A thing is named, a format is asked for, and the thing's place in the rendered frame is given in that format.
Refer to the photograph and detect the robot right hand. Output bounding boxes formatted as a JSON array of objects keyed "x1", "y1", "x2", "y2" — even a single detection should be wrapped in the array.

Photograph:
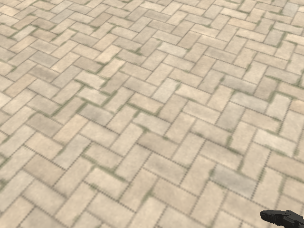
[{"x1": 260, "y1": 210, "x2": 304, "y2": 228}]

